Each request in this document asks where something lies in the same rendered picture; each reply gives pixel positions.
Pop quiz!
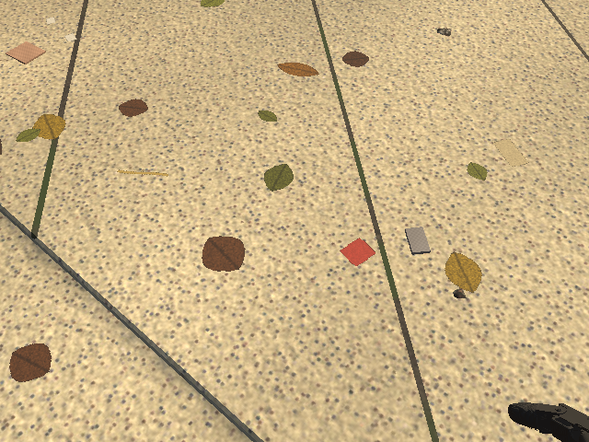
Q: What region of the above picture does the right robot hand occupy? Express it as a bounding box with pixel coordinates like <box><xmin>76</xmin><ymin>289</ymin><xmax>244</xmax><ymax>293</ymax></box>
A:
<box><xmin>508</xmin><ymin>402</ymin><xmax>589</xmax><ymax>442</ymax></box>

